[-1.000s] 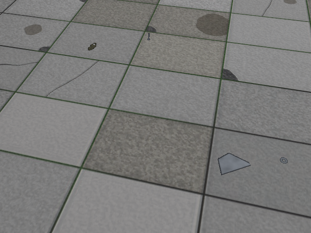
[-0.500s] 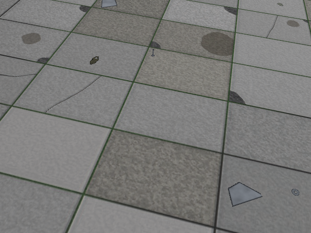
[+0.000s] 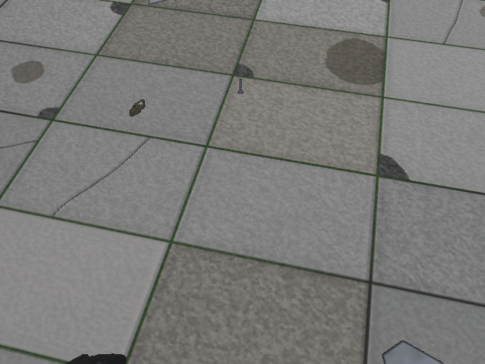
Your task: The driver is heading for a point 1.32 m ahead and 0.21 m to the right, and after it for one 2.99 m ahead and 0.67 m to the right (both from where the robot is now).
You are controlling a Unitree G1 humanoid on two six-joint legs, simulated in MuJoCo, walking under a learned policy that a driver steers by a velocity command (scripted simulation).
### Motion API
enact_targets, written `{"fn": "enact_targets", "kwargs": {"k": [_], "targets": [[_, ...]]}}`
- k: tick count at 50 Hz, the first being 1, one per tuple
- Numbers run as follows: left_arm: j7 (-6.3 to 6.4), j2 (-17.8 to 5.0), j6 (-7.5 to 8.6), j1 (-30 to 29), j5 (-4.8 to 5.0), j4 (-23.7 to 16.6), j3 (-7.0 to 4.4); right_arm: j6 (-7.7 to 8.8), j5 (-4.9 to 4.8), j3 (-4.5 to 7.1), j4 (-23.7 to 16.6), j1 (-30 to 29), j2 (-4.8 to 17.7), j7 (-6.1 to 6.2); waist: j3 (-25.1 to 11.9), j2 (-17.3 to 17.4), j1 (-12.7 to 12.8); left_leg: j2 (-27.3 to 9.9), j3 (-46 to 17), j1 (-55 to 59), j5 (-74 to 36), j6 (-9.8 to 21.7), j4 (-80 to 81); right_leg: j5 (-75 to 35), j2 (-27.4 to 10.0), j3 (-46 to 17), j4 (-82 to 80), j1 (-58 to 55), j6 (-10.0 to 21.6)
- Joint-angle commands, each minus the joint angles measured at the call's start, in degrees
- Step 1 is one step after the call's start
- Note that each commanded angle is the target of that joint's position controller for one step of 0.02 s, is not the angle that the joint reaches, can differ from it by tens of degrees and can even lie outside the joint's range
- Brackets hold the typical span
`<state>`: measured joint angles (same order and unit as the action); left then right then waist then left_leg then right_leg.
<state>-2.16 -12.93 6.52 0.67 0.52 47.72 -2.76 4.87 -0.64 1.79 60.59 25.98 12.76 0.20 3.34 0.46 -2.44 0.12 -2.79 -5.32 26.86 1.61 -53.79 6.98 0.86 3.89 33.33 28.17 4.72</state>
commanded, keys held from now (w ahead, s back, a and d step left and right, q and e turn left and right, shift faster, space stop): w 1.00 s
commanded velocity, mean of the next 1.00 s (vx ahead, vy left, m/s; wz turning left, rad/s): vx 0.50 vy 0.00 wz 0.00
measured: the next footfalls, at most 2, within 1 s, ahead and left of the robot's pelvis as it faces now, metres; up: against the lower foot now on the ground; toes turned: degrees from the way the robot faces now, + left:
left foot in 0.48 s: +0.46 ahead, +0.15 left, +0.00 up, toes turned +2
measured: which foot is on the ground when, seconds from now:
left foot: up 0.00-0.46, down 0.48-1.00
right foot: down 0.00-0.48, up 0.50-1.00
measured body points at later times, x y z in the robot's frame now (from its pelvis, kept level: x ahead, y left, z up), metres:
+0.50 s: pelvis +0.29 +0.05 +0.00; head +0.32 +0.06 +0.45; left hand +0.24 +0.31 -0.14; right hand +0.49 -0.19 -0.09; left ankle +0.42 +0.15 -0.72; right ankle +0.12 -0.09 -0.71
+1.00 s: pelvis +0.55 +0.05 +0.02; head +0.57 +0.05 +0.47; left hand +0.75 +0.28 -0.09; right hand +0.51 -0.21 -0.12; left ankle +0.42 +0.15 -0.72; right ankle +0.73 -0.09 -0.69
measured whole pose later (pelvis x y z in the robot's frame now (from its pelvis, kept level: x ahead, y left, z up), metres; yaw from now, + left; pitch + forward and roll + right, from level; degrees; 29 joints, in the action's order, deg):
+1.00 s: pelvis +0.55 +0.05 +0.02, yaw +0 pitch +2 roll +2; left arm -1.8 -13.1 4.8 0.9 1.1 51.1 -2.4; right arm 4.5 -0.5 3.2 56.9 23.6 13.0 0.4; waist 0.2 -2.2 -3.9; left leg 3.2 3.2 4.9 17.4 2.2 -10.4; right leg -2.5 -4.4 0.3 31.6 35.2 2.5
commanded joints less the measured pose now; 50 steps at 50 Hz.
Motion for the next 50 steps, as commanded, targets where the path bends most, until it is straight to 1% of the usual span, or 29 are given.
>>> {"fn": "enact_targets", "kwargs": {"k": [1,2,3,4,5,6,7,10,14,17,20,21,22,23,24,25,26,27,28,29,30,31,32,33,35,38,42,47,50], "targets": [[0.29,-7.27,-0.18,15.09,0.06,2.68,-1.73,3.59,-2.51,1.05,-6.54,-3.00,7.34,-0.48,-12.17,-6.72,7.17,-3.11,-3.67,-35.84,-2.87,2.37,-27.60,3.93,-20.14,-31.94,-17.94,-37.68,11.96],[-0.12,-5.56,0.09,10.82,-0.22,2.23,-1.03,3.33,-1.86,1.43,-7.06,-5.53,7.24,0.09,-8.05,-1.45,4.86,-5.73,-2.37,-32.95,-7.37,2.24,-23.75,-2.12,-17.73,-24.98,-19.79,-28.15,10.30],[-0.39,-4.08,0.41,8.97,-0.67,2.35,-0.52,2.49,-1.03,2.03,-7.01,-5.16,6.61,0.51,-6.19,-1.70,2.66,-7.65,-2.38,-29.30,-9.99,2.23,-20.02,-4.75,-15.05,-19.77,-21.45,-22.20,9.00],[-0.55,-3.66,0.48,8.96,-0.94,3.15,-0.33,1.52,-0.74,1.96,-6.84,-3.41,4.85,0.56,-5.57,-3.27,1.27,-8.48,-2.37,-26.23,-11.21,2.12,-18.03,-4.82,-13.77,-17.24,-23.23,-18.57,8.78],[-0.50,-4.06,0.60,9.89,-0.82,4.01,-0.38,0.80,-0.64,1.88,-6.79,-2.55,3.42,0.67,-4.71,-3.80,0.71,-8.76,-1.80,-25.21,-11.49,1.84,-16.42,-5.87,-13.13,-15.58,-24.65,-16.37,9.26],[-0.27,-4.84,0.74,10.85,-0.73,4.86,-0.45,0.27,-0.59,1.95,-7.25,-3.00,3.11,0.77,-3.43,-3.96,0.27,-9.08,-1.27,-25.64,-11.92,1.36,-14.64,-7.23,-12.86,-13.93,-25.74,-14.57,9.69],[0.11,-5.91,0.84,11.68,-0.80,5.47,-0.60,-0.03,-0.41,2.13,-8.26,-4.94,3.58,0.88,-2.19,-3.86,0.16,-9.47,-1.01,-27.46,-13.73,0.74,-12.35,-7.99,-12.80,-12.80,-26.73,-13.89,10.03],[1.45,-7.83,0.44,14.92,-0.70,6.64,-0.90,-0.05,0.34,2.43,-11.38,-12.93,4.56,0.88,-0.26,-2.87,1.91,-10.06,-0.46,-34.05,-22.48,-0.97,-2.08,-8.83,-12.73,-11.17,-27.91,-16.55,9.83],[2.25,-9.25,-0.22,18.62,0.00,7.58,-1.02,0.52,0.03,1.79,-13.93,-21.77,3.36,-0.03,0.68,-3.00,4.76,-7.46,2.03,-32.19,-32.39,-1.17,13.62,-7.49,-11.15,-7.71,-28.03,-19.35,7.48],[2.37,-9.92,-0.75,21.96,0.55,9.07,-1.23,0.71,-0.49,1.46,-15.73,-26.80,3.57,-0.94,1.85,-3.23,6.63,-6.23,2.59,-32.34,-31.90,-0.98,19.21,-5.68,-12.88,-7.72,-26.46,-24.17,7.18],[2.62,-10.42,-1.59,22.95,0.77,10.06,-1.66,1.18,-0.66,1.56,-17.50,-28.81,4.66,-2.01,2.17,-3.66,6.23,-5.65,2.08,-32.65,-26.80,0.86,22.68,-6.98,-15.78,-8.61,-22.96,-30.04,6.18],[2.69,-10.81,-1.88,22.49,0.80,10.08,-1.85,1.35,-0.68,1.78,-17.57,-27.78,5.36,-2.23,1.50,-4.09,5.29,-5.10,2.42,-30.61,-24.61,1.61,23.51,-9.27,-16.38,-8.81,-21.37,-31.13,5.65],[2.72,-11.26,-2.16,21.42,0.75,9.88,-2.00,1.53,-0.68,2.23,-17.15,-25.18,6.37,-2.32,-0.02,-4.80,3.55,-3.87,3.47,-26.24,-22.80,2.47,24.21,-15.41,-16.29,-8.39,-18.42,-31.48,4.98],[2.69,-11.15,-2.51,19.97,0.59,9.58,-1.90,1.62,-0.56,3.23,-15.58,-19.29,8.04,-2.21,-3.55,-4.74,0.08,-1.83,5.27,-17.90,-22.25,3.70,25.20,-24.87,-14.37,-6.48,-11.20,-30.70,3.79],[2.67,-9.41,-2.76,19.74,0.07,9.12,-1.21,1.61,-0.43,4.80,-12.45,-8.79,11.12,-1.79,-10.19,-3.20,-4.17,-1.90,4.77,-3.48,-23.15,5.62,24.45,-27.40,-10.90,-3.90,1.66,-25.59,2.02],[2.49,-4.88,-2.31,23.95,-0.71,7.90,0.30,1.51,0.76,6.12,-10.77,0.21,16.69,-1.45,-19.57,7.14,-4.38,-15.70,-14.49,17.97,-20.03,11.96,24.87,-9.97,-4.49,-0.45,24.07,-7.22,-1.24],[2.06,-0.57,-0.85,27.42,-0.25,8.44,1.72,1.46,0.70,5.76,-10.10,2.26,16.69,-2.03,-24.95,17.63,-2.83,-23.02,-37.77,27.68,-11.24,16.95,34.91,25.61,3.22,-6.37,37.10,7.78,-2.54],[1.75,-7.40,0.24,22.78,1.46,7.97,0.07,1.74,0.32,4.28,-10.55,-0.43,11.62,-2.10,-19.87,11.73,-3.20,-21.41,-35.30,23.75,-7.77,14.16,36.56,24.53,-0.50,-11.30,43.07,13.60,-1.18],[1.71,-9.37,0.80,18.02,2.15,6.40,-0.38,1.79,0.10,3.54,-11.86,-6.23,9.69,-2.03,-12.85,8.11,-1.90,-19.93,-26.79,15.42,-12.25,12.04,37.36,18.85,-3.59,-9.51,42.51,15.22,-0.21],[2.13,-9.09,0.78,15.59,1.50,6.17,-0.56,1.74,0.48,3.00,-12.78,-10.87,8.31,-2.15,-9.34,3.34,-0.16,-17.72,-20.33,7.25,-18.32,11.08,38.93,13.43,-6.31,-8.39,39.66,12.51,-0.27],[2.37,-8.25,0.21,15.42,0.83,6.21,-0.89,1.84,0.93,2.65,-13.04,-13.12,7.02,-2.34,-7.03,3.15,1.67,-15.65,-15.56,1.48,-22.44,10.50,40.78,10.12,-8.22,-8.36,36.28,9.50,-0.47],[2.38,-7.08,-0.65,16.59,0.67,6.57,-0.94,1.95,1.24,2.32,-12.69,-13.69,5.87,-2.49,-6.69,3.97,3.06,-14.04,-12.63,-1.64,-23.95,10.15,42.52,8.14,-9.31,-8.53,34.24,6.26,-0.64],[2.42,-5.87,-1.36,17.58,0.67,7.00,-0.88,2.08,1.16,2.31,-12.15,-13.08,5.72,-2.48,-6.30,4.12,3.61,-13.16,-10.55,-3.08,-25.34,10.54,43.85,7.15,-9.42,-8.07,32.84,4.97,-1.00],[2.53,-5.24,-1.87,17.69,0.60,7.12,-0.91,2.23,1.05,2.44,-11.47,-11.97,6.30,-2.29,-5.56,3.89,3.92,-12.76,-8.86,-3.94,-27.37,10.98,44.73,6.24,-9.54,-7.65,31.45,5.16,-1.39],[2.74,-5.49,-2.38,14.37,0.24,5.98,-1.18,2.26,1.00,2.81,-10.43,-9.88,7.85,-1.62,-3.55,2.97,3.67,-12.74,-6.85,-3.37,-30.34,11.43,46.10,2.14,-9.83,-7.47,27.02,9.23,-2.33],[2.62,-5.35,-2.30,8.24,-0.25,3.96,-1.46,1.60,0.85,2.79,-9.17,-6.70,8.14,-0.62,-1.91,2.55,2.25,-12.54,-4.97,-0.62,-30.91,10.87,47.13,-5.49,-9.67,-7.27,18.44,14.37,-3.59],[1.98,-4.16,-1.73,1.11,0.01,1.96,-1.05,1.19,0.48,2.72,-7.86,-3.81,8.60,0.05,-0.06,2.96,0.16,-11.15,-1.68,0.75,-28.60,9.38,48.14,-13.67,-7.83,-5.42,6.68,13.07,-3.71],[0.65,-3.79,-1.00,-6.36,0.53,-0.77,-0.35,0.16,0.15,3.00,-5.20,0.52,8.88,0.34,2.55,2.83,-2.01,-13.48,-0.86,8.59,-30.40,9.44,45.88,-11.39,-6.17,-4.16,-1.10,14.56,-2.76],[-0.39,-4.67,-0.33,-7.04,0.78,-1.90,-0.40,-0.61,-0.18,3.54,-4.55,0.11,9.71,0.77,2.22,3.62,-0.78,-15.51,-1.02,12.43,-36.43,8.67,42.11,-6.04,-5.21,-3.70,-3.76,12.27,-1.00]]}}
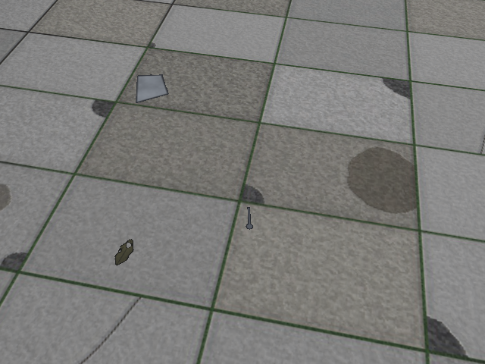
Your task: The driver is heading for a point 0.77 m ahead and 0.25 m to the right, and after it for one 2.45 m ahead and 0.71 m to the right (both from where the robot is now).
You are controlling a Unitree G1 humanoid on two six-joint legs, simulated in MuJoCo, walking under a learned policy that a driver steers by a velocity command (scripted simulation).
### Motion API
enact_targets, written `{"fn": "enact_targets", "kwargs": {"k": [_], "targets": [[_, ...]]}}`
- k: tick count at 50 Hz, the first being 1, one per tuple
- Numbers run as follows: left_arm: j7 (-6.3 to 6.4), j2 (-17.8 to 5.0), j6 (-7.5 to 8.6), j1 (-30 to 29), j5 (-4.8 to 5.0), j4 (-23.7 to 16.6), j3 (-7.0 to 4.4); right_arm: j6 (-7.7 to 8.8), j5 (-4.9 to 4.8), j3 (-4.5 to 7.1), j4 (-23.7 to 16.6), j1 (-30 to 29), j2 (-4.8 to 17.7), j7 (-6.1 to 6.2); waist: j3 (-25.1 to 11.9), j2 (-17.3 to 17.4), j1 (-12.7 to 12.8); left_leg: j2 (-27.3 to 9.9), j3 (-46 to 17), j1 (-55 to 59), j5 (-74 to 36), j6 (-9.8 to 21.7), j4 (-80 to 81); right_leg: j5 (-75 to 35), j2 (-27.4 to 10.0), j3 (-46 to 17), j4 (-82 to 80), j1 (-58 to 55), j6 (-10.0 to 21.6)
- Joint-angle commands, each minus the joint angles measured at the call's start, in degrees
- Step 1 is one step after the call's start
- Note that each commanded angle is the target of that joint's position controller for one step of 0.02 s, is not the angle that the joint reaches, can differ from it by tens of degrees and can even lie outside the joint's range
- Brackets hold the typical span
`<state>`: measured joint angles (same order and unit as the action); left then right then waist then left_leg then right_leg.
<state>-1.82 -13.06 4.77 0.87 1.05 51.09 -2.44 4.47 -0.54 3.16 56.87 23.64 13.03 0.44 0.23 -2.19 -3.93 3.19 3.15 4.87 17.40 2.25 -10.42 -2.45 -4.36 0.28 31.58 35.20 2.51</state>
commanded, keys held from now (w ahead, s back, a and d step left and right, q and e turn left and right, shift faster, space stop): w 0.40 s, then no key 0.06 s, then e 0.54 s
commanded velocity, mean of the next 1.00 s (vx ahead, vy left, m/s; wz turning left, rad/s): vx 0.31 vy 0.00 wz -0.20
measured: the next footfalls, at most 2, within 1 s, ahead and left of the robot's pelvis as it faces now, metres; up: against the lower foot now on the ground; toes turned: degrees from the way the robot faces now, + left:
right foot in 0.08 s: +0.23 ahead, -0.13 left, +0.00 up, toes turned -2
left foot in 0.60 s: +0.52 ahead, +0.10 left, +0.00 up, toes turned -1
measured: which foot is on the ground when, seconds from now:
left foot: down 0.00-0.10, up 0.12-0.58, down 0.60-1.00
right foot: up 0.00-0.06, down 0.08-0.60, up 0.62-1.00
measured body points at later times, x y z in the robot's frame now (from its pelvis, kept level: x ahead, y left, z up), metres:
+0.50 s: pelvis +0.27 -0.03 +0.01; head +0.30 -0.04 +0.46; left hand +0.26 +0.23 -0.13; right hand +0.46 -0.28 -0.10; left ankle +0.47 +0.13 -0.69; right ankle +0.19 -0.13 -0.74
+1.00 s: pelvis +0.39 -0.01 +0.00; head +0.41 -0.03 +0.45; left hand +0.57 +0.24 -0.11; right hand +0.46 -0.31 -0.12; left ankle +0.48 +0.10 -0.74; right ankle +0.38 -0.12 -0.72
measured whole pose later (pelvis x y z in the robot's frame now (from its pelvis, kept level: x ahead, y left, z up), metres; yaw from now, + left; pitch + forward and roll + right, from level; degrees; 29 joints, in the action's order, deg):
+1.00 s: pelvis +0.39 -0.01 +0.00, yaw -15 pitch +1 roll +2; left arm 0.5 -16.0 -3.7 9.4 0.7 47.3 -5.2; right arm 0.2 0.0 4.1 50.3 4.7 16.1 2.5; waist 2.1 0.4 0.3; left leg -5.2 13.6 -18.0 6.7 0.6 -24.3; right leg 18.3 -3.7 3.2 42.1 23.4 0.5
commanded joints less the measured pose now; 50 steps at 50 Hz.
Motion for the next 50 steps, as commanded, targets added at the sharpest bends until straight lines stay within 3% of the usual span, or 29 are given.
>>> {"fn": "enact_targets", "kwargs": {"k": [1,2,3,4,5,6,7,8,9,10,12,14,17,20,23,26,28,29,30,31,32,33,34,35,37,39,43,48,50], "targets": [[-0.86,-5.50,1.57,-5.24,0.29,-4.92,-1.10,-0.40,-0.30,2.34,-1.00,1.45,9.89,0.60,3.91,7.03,2.08,-18.59,-6.67,2.51,-32.96,7.44,-3.44,5.21,1.15,0.77,-2.61,1.18,1.98],[-0.80,-6.96,1.68,-1.44,0.20,-3.99,-1.82,-0.60,-0.30,2.50,-1.28,0.26,10.50,0.63,1.21,8.15,4.32,-17.99,-5.97,2.22,-42.76,6.79,-7.64,6.51,3.16,2.42,-2.78,-5.51,2.95],[-0.54,-9.08,1.67,6.77,0.05,-1.45,-3.08,-0.91,-0.26,2.27,-1.57,-1.08,10.02,0.58,-3.46,7.90,8.59,-15.43,-3.92,-0.01,-49.86,5.42,-16.88,5.59,5.21,3.97,-3.84,-16.77,4.44],[-0.02,-12.47,1.56,17.70,-0.42,1.46,-4.43,-0.90,0.24,1.51,-2.56,-1.56,8.61,0.49,-10.93,5.54,12.68,-12.50,-2.11,-10.15,-42.25,3.47,-31.28,4.56,0.17,-1.67,-1.71,-34.46,7.36],[0.38,-18.04,1.13,25.96,-1.28,3.06,-5.87,0.21,0.62,-0.41,-3.19,5.03,2.11,-0.28,-20.06,-7.74,11.03,-2.77,-0.38,-34.47,-14.72,-1.08,-55.26,12.58,-15.23,-27.72,-4.15,-58.06,16.72],[0.33,-14.19,0.99,25.52,-0.79,3.29,-4.40,1.81,-0.17,-0.54,-2.46,4.07,2.65,-0.58,-23.38,-10.65,11.09,0.28,-9.12,-42.99,14.94,-0.74,-65.06,16.79,-18.60,-42.84,-13.39,-60.12,18.17],[0.33,-11.12,1.11,20.32,-0.23,2.60,-3.39,2.79,-1.87,0.80,-4.14,-1.16,7.56,-0.81,-14.61,-7.93,10.47,-3.63,-10.32,-48.37,12.76,0.55,-68.65,19.03,-16.51,-34.81,-14.39,-52.98,14.75],[0.37,-8.87,1.12,14.79,-0.30,1.09,-2.66,3.09,-2.27,0.94,-5.32,-5.22,8.48,-0.57,-8.72,-3.95,8.74,-7.09,-8.25,-48.06,7.19,1.22,-66.45,16.41,-14.39,-26.43,-15.71,-43.59,12.56],[0.11,-6.94,1.21,10.89,-0.78,0.54,-2.01,2.82,-1.53,1.32,-5.60,-7.25,8.21,-0.11,-4.36,-0.76,6.83,-9.37,-7.08,-45.54,2.82,1.10,-62.42,12.73,-12.09,-20.67,-17.96,-34.59,11.36],[-0.07,-5.46,1.50,9.09,-1.37,0.48,-1.49,1.99,-0.89,1.77,-5.37,-6.38,7.52,0.28,-2.62,-1.64,4.66,-11.24,-7.41,-41.51,0.00,1.12,-58.99,10.53,-9.89,-16.51,-19.92,-28.73,10.18],[-0.20,-5.64,1.71,9.58,-1.50,1.44,-1.50,0.45,-0.57,1.55,-4.73,-3.84,4.62,0.49,-1.62,-2.77,2.95,-12.09,-6.85,-37.36,-2.05,0.56,-55.86,8.20,-8.29,-12.58,-22.96,-23.26,10.65],[0.43,-7.62,1.94,11.51,-1.47,2.42,-1.88,-0.18,-0.25,1.78,-5.74,-6.08,4.78,0.73,0.16,-1.88,2.73,-12.57,-6.39,-39.83,-5.88,-0.60,-51.74,4.93,-8.09,-9.96,-24.84,-22.23,11.50],[1.57,-8.79,1.60,14.51,-1.25,3.39,-2.05,-0.10,0.23,1.96,-7.92,-12.64,5.03,0.66,1.58,-0.75,4.23,-12.67,-6.12,-45.05,-14.83,-1.96,-41.78,1.37,-7.75,-7.61,-25.56,-25.44,10.84],[2.04,-9.08,1.21,16.92,-0.78,4.04,-1.94,0.30,0.00,1.46,-9.43,-18.40,3.82,-0.02,2.48,-1.06,5.97,-10.99,-4.50,-43.72,-22.36,-2.00,-31.26,1.14,-6.21,-4.42,-25.78,-27.02,9.17],[2.34,-9.11,0.41,19.26,-0.81,5.31,-1.74,0.70,0.15,0.73,-10.73,-23.30,2.88,-0.88,3.75,-0.76,7.54,-8.14,-2.14,-39.64,-24.64,-1.96,-23.51,-8.75,-5.50,-1.36,-22.48,-28.44,8.10],[2.61,-9.27,-0.98,21.07,-0.42,6.56,-1.81,1.33,0.32,0.88,-12.00,-24.78,4.13,-1.74,2.43,-2.20,7.28,-6.11,-3.36,-36.79,-21.63,-0.81,-19.36,-15.51,-7.01,-3.85,-15.55,-33.01,6.99],[2.94,-10.37,-1.50,18.38,0.00,5.91,-2.25,1.85,0.87,1.82,-10.76,-19.37,7.01,-1.62,-0.41,-3.22,3.70,-4.64,-3.74,-30.15,-20.90,0.69,-15.44,-18.74,-6.85,-6.04,-9.23,-34.86,5.09],[2.99,-10.15,-1.60,17.04,0.03,5.06,-2.19,2.19,1.42,2.73,-8.89,-13.58,9.29,-1.17,-3.75,-2.09,0.98,-4.28,-2.79,-21.55,-27.90,1.79,-12.41,-19.77,-3.86,-5.34,-2.49,-33.61,3.31],[2.97,-8.14,-1.39,16.84,-0.86,3.02,-1.48,2.43,2.58,3.66,-8.04,-7.22,13.65,-0.54,-11.73,2.85,-0.46,-12.26,-8.48,-5.88,-51.19,4.42,-17.66,-6.51,0.33,-3.26,10.22,-25.15,0.77],[2.72,-1.88,-0.96,24.69,-1.48,3.35,0.20,1.45,3.21,3.76,-8.68,-5.21,16.34,-0.02,-20.77,17.66,2.18,-28.73,-23.39,14.11,-73.91,13.77,-21.80,36.85,8.52,-0.22,31.35,-6.76,-3.21],[2.52,-5.21,-0.83,28.00,0.10,4.18,-0.25,0.53,1.90,2.96,-9.86,-4.45,13.57,-0.29,-29.42,17.59,0.98,-31.55,-30.33,15.13,-63.77,17.94,-18.97,46.17,8.09,-7.42,41.92,-3.95,-3.80],[2.68,-9.60,-1.43,23.32,1.40,3.30,-1.78,-0.18,1.36,2.32,-11.13,-8.57,10.90,-0.12,-23.03,11.84,1.07,-28.31,-24.79,8.08,-50.91,15.72,-15.98,42.48,5.09,-6.66,44.60,-0.03,-4.14],[3.19,-9.26,-2.39,19.10,1.42,2.18,-2.08,-0.62,1.12,1.70,-11.73,-12.61,9.07,0.38,-16.02,8.54,1.98,-25.00,-19.81,0.61,-40.29,12.98,-13.42,38.18,2.77,-4.54,43.13,2.08,-4.75],[3.74,-8.46,-3.73,17.63,0.99,1.97,-2.44,-0.92,1.09,1.13,-11.75,-15.50,7.57,0.68,-10.87,7.37,3.15,-22.92,-15.93,-7.57,-32.99,11.77,-10.68,35.14,1.01,-3.98,41.03,1.12,-5.47],[4.35,-6.36,-6.23,18.89,0.38,1.11,-2.70,-1.37,2.28,1.21,-11.43,-18.98,7.67,0.77,-6.28,9.72,5.80,-20.27,-10.03,-20.52,-21.86,10.71,-5.47,30.70,0.31,-2.02,36.27,-6.23,-5.78],[4.55,-5.22,-7.14,18.93,0.02,-0.23,-2.86,-1.39,2.65,1.61,-11.19,-19.88,8.60,1.13,-5.38,10.10,6.33,-20.50,-7.19,-23.55,-18.50,11.81,-2.97,28.30,0.32,-0.69,31.99,-8.27,-5.49],[3.76,-6.03,-7.74,14.90,-0.33,-3.36,-3.24,-2.03,1.80,2.31,-11.15,-21.88,10.52,2.22,-6.85,9.53,5.91,-22.24,-3.90,-22.23,-14.24,11.87,-1.27,21.93,-0.78,0.10,22.57,-10.80,-4.27],[2.33,-7.55,-8.33,11.67,-0.39,-6.05,-3.96,-3.61,0.53,2.91,-10.18,-21.82,12.30,2.31,-5.81,9.67,5.27,-23.62,-1.17,-18.68,-9.57,9.40,-2.91,21.95,0.28,2.84,12.74,-14.67,-2.17],[1.82,-7.41,-8.35,13.95,-0.57,-5.76,-4.27,-4.37,-0.33,3.01,-9.80,-22.53,12.44,2.18,-5.62,8.77,6.98,-22.42,0.95,-18.55,-7.09,6.69,-7.01,17.51,1.97,5.04,3.32,-19.79,-0.15]]}}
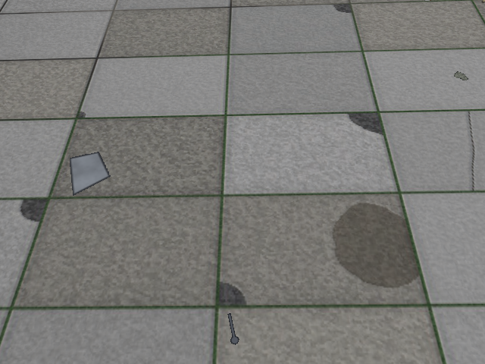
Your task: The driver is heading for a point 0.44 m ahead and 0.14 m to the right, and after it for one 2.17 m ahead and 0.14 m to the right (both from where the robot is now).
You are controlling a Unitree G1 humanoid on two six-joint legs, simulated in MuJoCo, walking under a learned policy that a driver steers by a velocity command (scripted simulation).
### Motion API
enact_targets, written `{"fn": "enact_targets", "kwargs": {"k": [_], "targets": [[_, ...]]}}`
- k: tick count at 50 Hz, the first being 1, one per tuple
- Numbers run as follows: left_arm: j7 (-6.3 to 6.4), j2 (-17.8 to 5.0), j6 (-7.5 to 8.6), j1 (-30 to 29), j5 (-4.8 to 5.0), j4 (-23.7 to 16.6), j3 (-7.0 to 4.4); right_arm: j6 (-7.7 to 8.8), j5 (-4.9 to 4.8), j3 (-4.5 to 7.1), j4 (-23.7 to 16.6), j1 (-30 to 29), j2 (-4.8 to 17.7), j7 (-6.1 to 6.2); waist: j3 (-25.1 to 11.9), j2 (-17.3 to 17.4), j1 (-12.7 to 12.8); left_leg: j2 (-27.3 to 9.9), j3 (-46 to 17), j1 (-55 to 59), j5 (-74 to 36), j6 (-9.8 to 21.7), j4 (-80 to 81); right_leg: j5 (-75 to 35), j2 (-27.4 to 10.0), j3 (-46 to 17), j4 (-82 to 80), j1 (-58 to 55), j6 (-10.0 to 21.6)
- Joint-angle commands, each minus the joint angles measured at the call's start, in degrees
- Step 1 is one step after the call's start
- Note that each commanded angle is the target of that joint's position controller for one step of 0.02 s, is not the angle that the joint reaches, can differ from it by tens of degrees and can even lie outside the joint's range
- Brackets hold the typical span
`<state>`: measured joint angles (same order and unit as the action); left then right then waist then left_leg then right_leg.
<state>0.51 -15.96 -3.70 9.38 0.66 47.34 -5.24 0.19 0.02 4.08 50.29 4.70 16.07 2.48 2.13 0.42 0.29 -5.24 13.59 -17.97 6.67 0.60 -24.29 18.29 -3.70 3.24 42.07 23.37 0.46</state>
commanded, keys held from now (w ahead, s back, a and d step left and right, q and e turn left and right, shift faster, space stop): e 0.22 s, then w+e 0.36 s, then w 0.32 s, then q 0.10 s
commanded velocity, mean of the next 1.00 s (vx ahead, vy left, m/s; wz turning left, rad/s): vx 0.28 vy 0.00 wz -0.44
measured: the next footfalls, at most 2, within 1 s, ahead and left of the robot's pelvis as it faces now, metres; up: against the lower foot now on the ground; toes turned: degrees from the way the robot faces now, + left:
right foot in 0.04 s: +0.05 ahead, -0.12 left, +0.00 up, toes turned -5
left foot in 0.50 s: +0.14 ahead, +0.10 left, +0.00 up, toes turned -20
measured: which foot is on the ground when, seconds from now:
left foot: down 0.00-0.04, up 0.06-0.48, down 0.50-0.96, up 0.98-1.00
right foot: up 0.00-0.02, down 0.04-0.50, up 0.52-0.92, down 0.94-1.00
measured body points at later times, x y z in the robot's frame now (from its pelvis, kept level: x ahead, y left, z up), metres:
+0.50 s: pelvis +0.06 -0.01 +0.00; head +0.07 -0.02 +0.45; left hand +0.23 +0.24 -0.10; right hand +0.14 -0.33 -0.10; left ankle +0.10 +0.11 -0.73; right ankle +0.01 -0.11 -0.74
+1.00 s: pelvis +0.23 -0.13 -0.01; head +0.27 -0.16 +0.43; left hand +0.54 -0.02 -0.09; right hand +0.08 -0.37 -0.15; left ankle +0.13 +0.10 -0.68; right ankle +0.27 -0.26 -0.74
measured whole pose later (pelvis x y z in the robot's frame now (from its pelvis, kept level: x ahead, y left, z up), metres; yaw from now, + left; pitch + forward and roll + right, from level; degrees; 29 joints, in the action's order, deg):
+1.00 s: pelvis +0.23 -0.13 -0.01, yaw -25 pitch +3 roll +1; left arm -1.5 -15.1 3.5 2.3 -0.8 35.7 -2.6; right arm 3.9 -1.3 2.9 54.6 22.6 16.1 -0.3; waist 3.1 -0.2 -4.3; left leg -3.4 -1.5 -9.0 29.1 -2.1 -50.9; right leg 8.7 -1.1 2.9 34.4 28.4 3.0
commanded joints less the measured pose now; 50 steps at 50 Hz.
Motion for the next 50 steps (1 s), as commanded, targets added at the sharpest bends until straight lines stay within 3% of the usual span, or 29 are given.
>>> {"fn": "enact_targets", "kwargs": {"k": [1,2,3,4,5,6,7,8,11,13,15,19,22,24,25,26,27,28,29,32,34,39,42,44,46,47,48,49,50], "targets": [[-0.42,-5.50,0.16,7.41,-0.51,-1.36,-2.01,-0.52,-1.17,1.89,-2.32,-1.85,8.12,0.02,-7.32,4.34,3.19,-12.01,-7.82,2.57,6.33,5.51,2.56,-6.09,2.53,1.48,-12.09,-11.75,3.72],[0.14,-9.18,0.32,8.96,-0.71,-1.52,-3.06,-0.99,-0.80,1.46,-1.49,0.52,5.65,-0.41,-5.03,-4.99,2.72,-6.79,-2.67,-3.77,11.93,0.41,-9.59,-14.20,-3.29,-9.12,-21.40,-15.40,7.37],[1.15,-15.74,0.35,7.92,-0.74,-3.66,-3.92,-0.90,1.17,0.96,-4.14,-0.28,3.62,-0.70,-2.41,-20.37,-0.02,2.71,-0.65,-20.75,30.44,-5.39,-26.30,-27.93,-16.52,-29.86,-23.54,-19.55,16.15],[0.69,-15.10,1.98,8.52,-2.70,-4.27,-3.59,-0.46,1.20,1.54,-6.02,-6.82,5.13,-0.33,-4.71,-14.31,3.60,4.55,-11.93,-21.93,31.65,-4.59,-36.75,-25.12,-17.82,-32.35,-25.55,-14.65,20.36],[0.53,-14.22,3.48,5.74,-2.79,-4.74,-3.30,-0.48,0.03,1.92,-6.22,-6.98,5.95,-0.18,-4.66,-10.48,1.59,3.97,-14.77,-22.97,26.08,-3.38,-39.77,-22.42,-14.80,-27.41,-25.80,-14.56,17.79],[0.66,-13.20,4.33,2.14,-1.54,-5.51,-3.19,-0.54,-0.16,2.28,-4.99,-4.79,6.41,0.23,-4.62,-8.24,-0.29,3.29,-15.88,-23.31,20.69,-2.65,-39.76,-20.63,-12.18,-23.63,-25.03,-14.70,14.17],[0.81,-10.90,4.50,-0.25,-0.54,-6.33,-2.48,-0.59,0.49,2.71,-3.93,-3.81,7.37,0.72,-5.38,-7.10,-0.75,2.78,-16.51,-23.12,17.67,-2.55,-39.61,-20.43,-11.07,-22.00,-24.46,-15.09,12.00],[1.11,-9.66,4.42,-1.07,-0.15,-6.62,-1.98,-0.54,0.88,2.88,-3.70,-3.23,7.42,0.84,-5.97,-7.23,-1.30,3.15,-16.44,-21.27,15.39,-2.72,-40.56,-22.72,-10.01,-20.53,-24.10,-14.06,11.58],[1.81,-8.68,4.24,1.41,-0.32,-6.61,-1.50,0.05,0.12,2.76,-4.04,-2.95,6.01,0.63,-7.82,-6.92,-0.94,4.50,-16.94,-20.19,11.60,-3.21,-37.97,-25.19,-8.55,-20.03,-23.33,-16.90,11.96],[2.14,-8.85,4.19,3.91,0.56,-6.11,-1.69,0.56,-0.20,2.36,-4.59,-4.37,5.14,0.02,-7.83,-7.36,0.49,4.36,-17.12,-20.68,8.96,-3.39,-29.24,-7.13,-7.56,-22.13,-25.90,-19.13,11.81],[2.27,-9.92,4.35,4.33,0.59,-6.12,-1.93,1.27,-0.59,2.18,-5.44,-6.91,5.18,-0.88,-5.50,-9.63,1.73,4.75,-17.31,-19.39,7.95,-3.68,-21.36,6.31,-7.65,-25.56,-28.90,-18.17,12.17],[1.79,-11.11,4.81,4.38,0.30,-6.53,-2.24,3.60,-0.99,1.95,-5.79,-7.47,5.51,-2.48,-4.15,-9.41,2.58,5.91,-16.79,-11.96,10.38,-3.12,-11.34,8.53,-7.01,-27.80,-28.61,-14.70,12.94],[1.28,-10.64,4.67,3.52,0.46,-7.25,-1.95,5.19,-1.70,2.13,-5.11,-4.44,6.13,-3.16,-4.15,-9.45,1.18,6.95,-16.09,-3.47,10.52,-1.70,-5.34,10.61,-5.60,-30.37,-27.27,-10.81,12.57],[1.30,-9.01,4.36,1.62,0.58,-8.16,-1.31,6.00,-1.80,2.45,-3.46,0.75,6.27,-3.08,-4.14,-8.02,-2.21,6.51,-15.10,6.68,5.18,-0.26,2.87,12.12,-2.33,-29.84,-23.46,-5.78,10.27],[1.28,-6.64,4.50,0.33,0.44,-8.99,-0.60,6.18,-1.45,3.08,-2.04,6.04,8.01,-2.71,-5.67,-5.73,-4.51,2.01,-18.21,16.33,5.23,1.23,3.88,13.52,0.31,-27.51,-17.15,1.28,7.89],[1.02,-1.34,4.72,0.56,0.22,-9.59,0.80,6.00,-0.31,3.65,-0.62,13.71,10.98,-2.16,-9.66,4.10,-6.08,-9.44,-29.87,26.23,13.57,4.50,6.50,16.58,6.27,-18.06,1.52,9.85,4.14],[0.89,-3.02,5.58,0.01,1.50,-13.01,0.40,5.87,1.33,4.37,-0.02,14.89,15.45,-2.59,-5.13,13.65,-4.42,-19.00,-50.17,26.26,29.12,11.40,13.15,17.75,9.12,-13.05,10.77,25.04,3.62],[0.64,-7.65,6.12,-0.22,1.57,-12.81,-0.40,6.14,0.76,3.78,-1.59,11.08,12.37,-2.57,-0.61,11.04,-3.35,-19.70,-49.81,23.19,34.23,12.82,13.89,13.25,3.28,-13.72,17.83,29.06,2.97],[0.25,-9.18,6.10,0.56,1.27,-11.74,-1.00,6.07,-0.19,2.77,-2.66,8.31,8.52,-2.25,1.51,9.78,-2.84,-16.18,-43.46,22.25,31.22,10.64,14.12,8.28,2.15,-13.20,20.33,30.34,2.26],[-0.48,-5.91,6.76,0.64,0.57,-10.71,-0.50,6.02,0.31,1.58,-2.66,8.19,6.26,-2.16,1.93,6.44,-2.52,-10.59,-30.34,17.83,14.29,8.06,15.58,-2.17,0.16,-12.06,21.01,26.73,1.07],[-0.77,-4.07,7.19,-0.51,0.45,-11.34,0.09,6.29,0.58,1.58,-1.69,10.26,6.66,-2.37,1.49,5.53,-3.03,-8.92,-24.41,16.28,5.22,8.82,16.44,-6.98,0.41,-10.28,18.72,24.95,0.11],[-1.90,-1.09,7.72,-8.27,0.14,-14.74,1.88,5.64,-0.89,1.57,-0.68,13.05,8.75,-2.39,2.23,5.55,-5.10,-6.73,-15.53,13.09,-5.02,8.75,16.81,-16.24,-0.50,-3.07,0.59,16.39,-0.90],[-2.79,-1.82,7.74,-11.05,0.77,-16.13,1.92,5.02,-1.69,1.77,0.34,16.12,10.44,-2.61,3.25,6.13,-5.57,-9.21,-15.49,14.92,-6.36,8.69,16.34,-14.43,0.52,-1.42,-5.86,12.02,0.40],[-3.07,-3.60,7.76,-10.23,0.81,-16.51,1.30,4.41,-2.14,1.91,0.85,16.54,11.23,-2.65,2.81,7.04,-3.66,-11.04,-15.36,17.91,-14.38,8.04,13.67,-11.36,1.86,-0.78,-9.05,8.53,2.49],[-2.70,-7.05,7.76,0.72,0.21,-13.51,-0.77,3.74,-2.23,1.63,1.20,15.99,11.17,-2.43,-3.88,6.56,3.48,-8.53,-12.02,17.28,-36.34,5.66,-0.67,-13.28,5.30,1.10,-13.68,-8.59,5.64],[-1.98,-9.77,7.61,9.35,-0.42,-11.32,-2.04,3.85,-1.59,0.91,0.82,16.21,9.67,-2.26,-9.96,5.55,7.60,-5.71,-10.89,9.30,-33.24,3.15,-12.86,-18.30,2.55,-1.67,-12.59,-23.88,7.23],[-0.99,-16.38,7.29,16.52,-2.56,-10.57,-3.17,4.68,0.32,-1.29,-1.86,19.87,3.19,-2.74,-21.44,-8.58,7.10,1.76,-9.54,-12.05,-3.92,-1.18,-36.78,-28.37,-15.81,-23.99,-10.58,-48.24,14.74],[-0.96,-13.98,6.93,16.94,-2.41,-10.41,-2.27,5.59,-0.55,-1.47,0.16,22.51,3.40,-2.91,-30.90,-14.49,6.46,7.11,-19.14,-15.77,29.36,-2.24,-48.80,-36.46,-23.78,-40.00,-18.36,-48.09,19.79],[-1.27,-10.69,6.93,13.02,-2.21,-10.82,-1.05,5.47,-2.59,0.49,-0.48,18.58,9.06,-2.83,-22.93,-9.31,6.45,4.21,-21.95,-18.21,27.74,-1.99,-52.86,-40.83,-21.08,-29.43,-18.29,-39.71,17.30]]}}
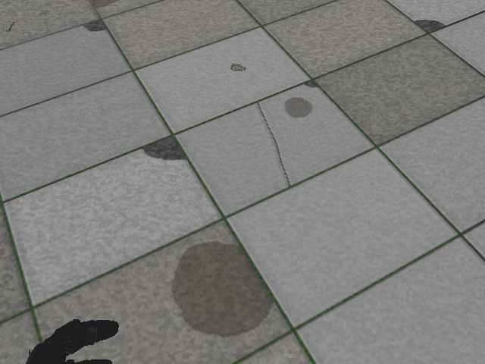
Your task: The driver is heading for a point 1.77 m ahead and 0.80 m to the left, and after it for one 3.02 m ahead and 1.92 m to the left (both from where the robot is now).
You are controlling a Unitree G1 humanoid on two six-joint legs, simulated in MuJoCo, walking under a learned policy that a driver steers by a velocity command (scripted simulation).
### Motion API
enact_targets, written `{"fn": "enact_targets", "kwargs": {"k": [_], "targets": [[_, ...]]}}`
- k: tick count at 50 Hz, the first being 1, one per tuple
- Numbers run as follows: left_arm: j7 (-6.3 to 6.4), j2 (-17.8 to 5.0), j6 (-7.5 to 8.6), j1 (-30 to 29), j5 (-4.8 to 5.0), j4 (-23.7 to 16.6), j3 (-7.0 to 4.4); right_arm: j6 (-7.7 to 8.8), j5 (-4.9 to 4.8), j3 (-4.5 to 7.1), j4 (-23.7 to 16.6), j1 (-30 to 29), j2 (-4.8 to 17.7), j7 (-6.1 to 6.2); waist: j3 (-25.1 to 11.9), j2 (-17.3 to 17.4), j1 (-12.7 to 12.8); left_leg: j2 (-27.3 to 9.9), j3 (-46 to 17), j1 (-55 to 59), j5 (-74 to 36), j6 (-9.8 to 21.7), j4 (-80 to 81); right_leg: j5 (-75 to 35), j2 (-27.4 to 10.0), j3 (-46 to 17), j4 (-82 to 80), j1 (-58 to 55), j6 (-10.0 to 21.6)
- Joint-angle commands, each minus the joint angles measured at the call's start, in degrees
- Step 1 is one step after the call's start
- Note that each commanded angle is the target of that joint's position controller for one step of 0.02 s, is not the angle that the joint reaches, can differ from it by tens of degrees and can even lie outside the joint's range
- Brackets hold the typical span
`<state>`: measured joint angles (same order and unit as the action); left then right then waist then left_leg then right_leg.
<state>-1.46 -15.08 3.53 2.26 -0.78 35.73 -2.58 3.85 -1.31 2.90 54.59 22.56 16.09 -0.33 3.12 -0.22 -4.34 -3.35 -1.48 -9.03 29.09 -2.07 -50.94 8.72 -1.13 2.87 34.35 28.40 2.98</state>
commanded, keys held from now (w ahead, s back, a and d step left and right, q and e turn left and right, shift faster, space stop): q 0.90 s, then no key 0.10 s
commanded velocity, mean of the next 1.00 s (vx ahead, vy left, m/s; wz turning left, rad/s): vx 0.07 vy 0.00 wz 0.47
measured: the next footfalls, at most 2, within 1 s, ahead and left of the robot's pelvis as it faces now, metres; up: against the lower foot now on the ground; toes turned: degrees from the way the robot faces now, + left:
left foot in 0.44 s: +0.20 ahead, +0.14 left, +0.00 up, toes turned +17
right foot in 0.88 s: +0.28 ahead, -0.08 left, +0.00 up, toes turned +33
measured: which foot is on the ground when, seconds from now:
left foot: up 0.00-0.42, down 0.44-0.88, up 0.90-1.00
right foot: down 0.00-0.46, up 0.48-0.86, down 0.88-1.00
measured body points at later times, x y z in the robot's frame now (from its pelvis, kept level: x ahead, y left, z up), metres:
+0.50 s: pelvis +0.13 +0.02 +0.00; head +0.18 +0.05 +0.45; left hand +0.20 +0.33 -0.12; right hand +0.36 -0.21 -0.08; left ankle +0.16 +0.12 -0.72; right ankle +0.09 -0.11 -0.68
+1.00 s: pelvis +0.18 -0.01 +0.02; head +0.22 -0.01 +0.46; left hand +0.14 +0.30 -0.08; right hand +0.48 -0.16 -0.07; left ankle +0.11 +0.10 -0.65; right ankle +0.25 -0.11 -0.72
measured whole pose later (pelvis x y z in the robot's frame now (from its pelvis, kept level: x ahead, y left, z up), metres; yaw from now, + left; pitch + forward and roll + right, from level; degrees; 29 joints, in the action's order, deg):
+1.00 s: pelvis +0.18 -0.01 +0.02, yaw +32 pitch +2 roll +0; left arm 1.0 -15.5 0.6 10.2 -0.9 43.0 -4.3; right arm -2.6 -0.5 5.7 34.9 8.8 19.9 1.4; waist 1.5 2.7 0.8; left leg 6.1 -7.6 -30.9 26.8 -2.2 -61.7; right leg 14.4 -0.5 -0.7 28.2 15.9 0.5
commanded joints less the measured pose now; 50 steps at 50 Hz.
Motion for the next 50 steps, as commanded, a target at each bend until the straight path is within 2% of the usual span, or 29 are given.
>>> {"fn": "enact_targets", "kwargs": {"k": [1,2,3,5,7,9,13,17,20,21,22,23,24,25,26,27,28,30,34,40,42,43,44,45,46,47,48,49,50], "targets": [[0.55,-8.96,-0.07,16.37,-0.08,1.11,-2.92,1.34,-1.52,1.52,-5.79,-2.55,8.16,0.21,-16.43,-7.55,8.95,-0.29,-4.16,-29.15,2.86,0.99,-24.05,-34.06,-20.62,-19.81,-10.68,-37.61,12.45],[0.29,-6.85,0.28,12.75,0.40,1.63,-2.33,0.50,-0.72,1.48,-5.48,-3.39,6.82,0.66,-11.72,-4.94,6.75,-2.14,-3.28,-27.93,-0.59,0.73,-19.87,-32.42,-17.32,-14.20,-12.71,-30.19,10.44],[0.18,-5.51,0.71,9.68,0.48,1.73,-2.08,-0.78,-0.21,1.90,-5.03,-2.63,6.51,1.11,-9.27,-6.34,4.62,-3.50,-2.91,-24.31,-3.48,0.54,-17.15,-30.01,-15.27,-10.04,-15.29,-23.88,9.07],[0.24,-5.41,1.61,6.24,-0.65,2.33,-2.29,-2.90,-0.11,1.77,-4.32,0.20,4.05,1.53,-7.98,-6.44,1.95,-2.63,-1.60,-18.20,-8.56,-0.22,-17.23,-29.87,-14.49,-5.48,-19.52,-15.77,9.49],[0.89,-6.08,2.15,3.70,-1.15,2.81,-2.48,-4.00,0.25,2.15,-6.14,-1.34,3.93,2.00,-5.86,-6.44,0.80,-2.43,-1.79,-19.62,-12.03,-0.96,-14.80,-29.61,-15.02,-1.96,-21.63,-13.24,10.20],[1.96,-6.36,1.87,3.72,-0.93,3.88,-2.61,-4.27,0.84,2.22,-8.41,-4.52,3.88,1.91,-4.91,-5.89,1.15,-3.03,-1.81,-21.43,-16.91,-1.17,-8.76,-27.46,-14.83,0.94,-22.16,-14.34,9.86],[3.51,-8.31,0.16,4.27,-0.25,5.20,-3.20,-4.34,1.01,1.74,-12.16,-10.74,2.99,0.13,-4.67,-4.54,3.41,-3.12,0.56,-20.23,-22.68,-0.68,2.44,-23.49,-15.24,4.38,-21.76,-17.70,9.64],[3.39,-10.29,-1.77,5.54,1.08,6.24,-4.03,-5.16,0.93,2.39,-15.91,-14.54,4.50,-1.34,-4.32,-4.18,4.87,-2.03,2.89,-20.80,-16.95,1.05,7.99,-22.23,-17.78,4.12,-17.31,-23.06,9.00],[3.39,-11.02,-2.85,5.11,2.43,6.44,-4.45,-5.64,0.61,2.96,-17.89,-14.39,4.92,-1.99,-4.75,-4.66,3.96,0.11,5.40,-17.94,-14.41,3.59,14.98,-24.36,-18.19,4.44,-10.19,-25.64,6.29],[3.45,-10.59,-3.08,5.45,2.74,6.81,-4.41,-5.50,0.71,3.47,-17.72,-12.07,5.66,-1.81,-6.07,-3.58,2.57,2.08,6.48,-12.42,-19.64,5.04,20.82,-26.14,-16.18,6.44,-4.51,-24.66,3.99],[3.23,-9.47,-2.96,8.93,2.07,7.77,-4.25,-5.24,0.97,5.00,-17.17,-7.90,9.75,-0.86,-9.39,2.02,1.58,1.76,2.39,-2.75,-37.16,7.64,25.49,-22.26,-11.65,9.08,5.83,-20.83,-0.09],[2.88,-6.86,-2.35,8.47,-0.58,5.14,-3.31,-5.18,1.69,6.93,-17.83,-4.83,17.73,0.63,-12.70,16.55,2.48,-11.82,-17.16,11.71,-65.68,15.90,23.49,5.97,-3.87,11.20,24.75,-2.51,-5.66],[2.56,-6.09,-2.03,5.67,-1.00,3.44,-2.67,-4.51,2.86,6.03,-19.22,-4.65,16.64,0.29,-20.10,16.80,1.14,-19.90,-31.89,16.19,-64.19,26.69,26.79,32.89,3.02,-0.07,37.44,7.57,-7.26],[2.17,-8.47,-2.28,3.12,0.69,3.89,-3.40,-3.73,2.31,5.06,-19.60,-5.92,13.74,-0.46,-19.20,8.14,-0.19,-18.01,-26.38,14.05,-59.24,25.10,28.18,31.23,0.83,-6.05,40.96,9.54,-6.46],[2.34,-7.84,-2.55,2.30,1.55,3.65,-3.32,-3.20,1.47,4.68,-19.62,-8.66,12.12,-0.33,-15.23,5.80,1.53,-14.74,-21.16,10.29,-51.86,21.47,28.18,26.44,-0.47,-6.59,39.22,10.87,-5.48],[2.96,-7.68,-2.90,2.54,1.02,4.38,-3.42,-3.28,0.56,4.33,-19.83,-11.40,10.63,-0.04,-11.77,2.93,2.93,-11.92,-18.07,6.27,-45.44,18.36,29.06,22.28,-1.49,-6.59,35.32,11.06,-5.49],[3.56,-8.59,-3.31,2.74,0.45,4.45,-3.80,-3.65,0.30,3.97,-20.38,-13.91,9.71,0.52,-10.37,4.02,4.29,-10.14,-16.24,2.19,-41.39,16.78,30.12,18.87,-1.95,-6.72,31.97,8.75,-5.68],[3.60,-7.49,-3.60,4.55,0.44,4.80,-3.65,-4.17,1.27,4.04,-21.41,-15.19,10.22,1.13,-10.78,6.16,5.64,-7.92,-14.81,-1.74,-41.32,16.49,30.89,15.19,-0.17,-5.88,28.80,4.18,-6.51],[3.70,-5.64,-3.38,3.64,0.69,4.61,-2.76,-4.59,0.89,4.63,-21.84,-14.14,11.36,2.11,-11.76,6.96,4.57,-6.80,-15.86,-1.90,-35.95,15.98,30.21,12.41,1.11,-6.79,16.82,0.82,-7.80],[2.34,-7.05,-2.43,3.67,1.27,3.93,-3.13,-5.66,0.89,4.60,-23.22,-15.05,11.27,1.77,-10.20,10.36,3.56,-5.91,-23.33,-4.03,-26.18,14.60,29.13,11.74,2.98,-7.16,4.29,-5.30,-6.59],[1.69,-6.94,-1.74,6.72,1.26,4.56,-3.41,-6.13,0.27,4.35,-23.93,-16.58,10.78,1.89,-10.02,10.35,5.63,-4.12,-24.25,-5.05,-26.81,12.58,26.41,6.33,3.38,-6.06,-6.31,-10.87,-5.14],[1.59,-8.03,-1.55,8.80,0.96,5.13,-3.91,-6.33,0.02,4.08,-24.16,-16.26,9.85,2.10,-10.08,9.10,6.36,-2.05,-23.27,-7.78,-23.52,10.29,24.01,1.30,1.21,-6.86,-12.00,-16.17,-3.86],[1.95,-12.33,-1.74,10.73,-0.11,4.89,-4.95,-6.35,0.49,3.28,-24.61,-14.58,6.91,2.14,-10.90,0.13,5.43,2.63,-17.82,-14.98,-11.35,6.74,14.05,-1.06,-10.29,-16.73,-15.31,-22.55,0.22],[2.01,-16.47,-2.29,9.12,-1.71,5.25,-5.74,-5.76,0.17,3.39,-26.70,-13.82,6.78,1.95,-7.31,-17.90,2.72,11.60,-6.02,-26.87,5.74,3.45,2.95,-10.79,-21.03,-31.51,-18.31,-21.51,9.92],[2.16,-12.55,-1.86,6.69,-2.12,2.98,-4.73,-5.11,1.23,4.81,-25.40,-13.07,11.60,1.89,-7.22,-13.21,3.80,7.82,-8.24,-26.87,7.00,1.37,-10.30,-13.36,-23.29,-32.65,-18.08,-19.07,13.99],[2.53,-9.76,-1.80,4.06,-1.48,2.24,-3.92,-5.23,0.75,5.62,-23.85,-11.95,12.99,1.68,-6.78,-8.77,2.71,7.52,-8.44,-26.11,3.34,0.72,-15.37,-13.95,-19.88,-26.36,-16.69,-17.81,12.07],[2.65,-8.68,-1.88,2.09,-0.52,1.93,-3.59,-5.78,0.76,5.50,-22.29,-10.56,11.62,1.87,-5.83,-6.68,1.84,7.28,-7.79,-25.81,0.52,-0.38,-17.48,-13.36,-15.85,-21.01,-15.52,-17.75,9.40],[2.79,-7.98,-1.91,1.95,0.49,2.01,-3.30,-6.20,1.04,5.11,-22.01,-10.47,10.23,2.02,-5.25,-6.67,2.48,7.32,-7.79,-27.11,-2.17,-1.31,-19.12,-14.32,-14.47,-18.64,-15.01,-18.85,8.66],[3.00,-7.85,-2.12,2.78,0.70,2.27,-3.01,-6.43,0.88,4.50,-22.01,-10.79,8.29,1.91,-5.04,-6.57,2.90,7.46,-7.09,-26.44,-3.40,-2.02,-19.05,-16.69,-13.23,-16.10,-14.85,-18.85,8.75]]}}
Keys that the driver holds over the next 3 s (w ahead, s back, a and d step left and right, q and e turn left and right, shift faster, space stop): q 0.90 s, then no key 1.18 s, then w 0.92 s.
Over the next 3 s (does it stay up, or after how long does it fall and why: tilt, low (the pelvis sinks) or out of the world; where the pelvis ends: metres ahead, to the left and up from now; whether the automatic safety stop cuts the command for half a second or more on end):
stays up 0.46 0.24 0.02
